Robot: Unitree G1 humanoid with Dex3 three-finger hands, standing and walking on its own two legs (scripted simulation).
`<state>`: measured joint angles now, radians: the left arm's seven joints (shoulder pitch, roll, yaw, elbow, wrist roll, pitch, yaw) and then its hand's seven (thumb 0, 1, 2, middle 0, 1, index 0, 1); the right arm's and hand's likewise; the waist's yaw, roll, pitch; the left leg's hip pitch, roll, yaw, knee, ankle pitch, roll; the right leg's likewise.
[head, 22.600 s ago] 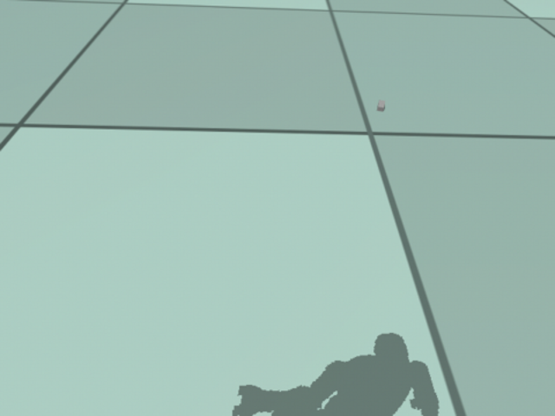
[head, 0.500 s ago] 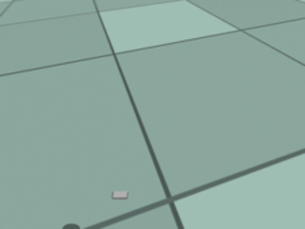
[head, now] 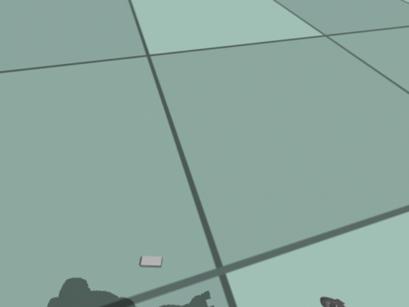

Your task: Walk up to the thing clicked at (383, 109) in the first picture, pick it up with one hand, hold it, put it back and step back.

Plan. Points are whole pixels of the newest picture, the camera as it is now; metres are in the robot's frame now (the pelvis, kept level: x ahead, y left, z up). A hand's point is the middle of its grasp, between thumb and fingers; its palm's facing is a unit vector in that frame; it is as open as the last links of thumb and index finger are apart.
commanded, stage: stand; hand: left
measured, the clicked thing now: (151, 261) +0.44 +0.24 -0.76
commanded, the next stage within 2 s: none
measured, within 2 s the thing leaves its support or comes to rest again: neither
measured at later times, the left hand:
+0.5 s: hand out of the picture +0.10 +0.24 -0.14, palm faces -0.03 -0.94 -0.34, open 7.4 cm
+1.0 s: hand out of the picture +0.08 +0.24 -0.14, palm faces -0.02 -0.94 -0.34, open 7.4 cm
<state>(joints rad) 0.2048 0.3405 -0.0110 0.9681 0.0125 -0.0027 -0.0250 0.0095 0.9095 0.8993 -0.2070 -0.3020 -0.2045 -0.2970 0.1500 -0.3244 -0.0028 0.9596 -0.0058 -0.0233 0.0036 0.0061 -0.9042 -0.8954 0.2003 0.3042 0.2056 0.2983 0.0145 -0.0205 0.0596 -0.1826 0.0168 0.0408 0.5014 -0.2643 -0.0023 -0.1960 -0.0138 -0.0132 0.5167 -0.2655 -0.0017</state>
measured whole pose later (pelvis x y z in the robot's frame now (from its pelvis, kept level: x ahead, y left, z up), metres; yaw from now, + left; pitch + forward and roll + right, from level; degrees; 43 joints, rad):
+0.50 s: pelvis +0.01 -0.01 +0.01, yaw +0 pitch -3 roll +0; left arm 0.08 0.35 -0.01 1.12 0.01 -0.02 -0.01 0.01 0.91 0.90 -0.21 -0.30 -0.20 -0.30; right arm 0.06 -0.36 0.00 1.14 -0.01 -0.01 0.01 0.01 -0.91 -0.90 0.20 0.30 0.20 0.30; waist 0.00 0.00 0.06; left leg -0.08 0.04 0.03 0.31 -0.18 -0.03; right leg -0.09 0.01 -0.02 0.32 -0.18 -0.02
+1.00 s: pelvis +0.01 -0.01 +0.01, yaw +0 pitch -2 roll +0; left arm 0.10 0.35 0.00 1.15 0.01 -0.01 -0.01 0.01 0.91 0.90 -0.21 -0.30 -0.20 -0.30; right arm 0.10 -0.34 0.01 1.16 -0.01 -0.01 0.01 0.00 -0.91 -0.90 0.20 0.30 0.21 0.30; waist 0.00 0.01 0.05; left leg -0.09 0.03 0.03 0.30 -0.16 -0.02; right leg -0.11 0.01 -0.02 0.31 -0.17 -0.02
